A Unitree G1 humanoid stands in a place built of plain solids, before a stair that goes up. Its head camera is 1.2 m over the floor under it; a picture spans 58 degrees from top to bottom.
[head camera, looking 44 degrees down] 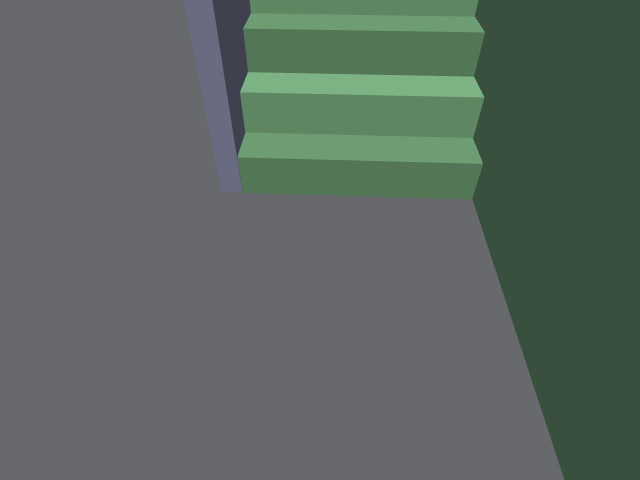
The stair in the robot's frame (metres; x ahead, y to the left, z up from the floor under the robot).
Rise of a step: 0.19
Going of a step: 0.20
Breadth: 1.02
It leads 3 degrees to the right of straight ahead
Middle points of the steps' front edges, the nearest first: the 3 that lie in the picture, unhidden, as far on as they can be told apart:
1.52 -0.16 0.19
1.73 -0.17 0.38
1.93 -0.18 0.57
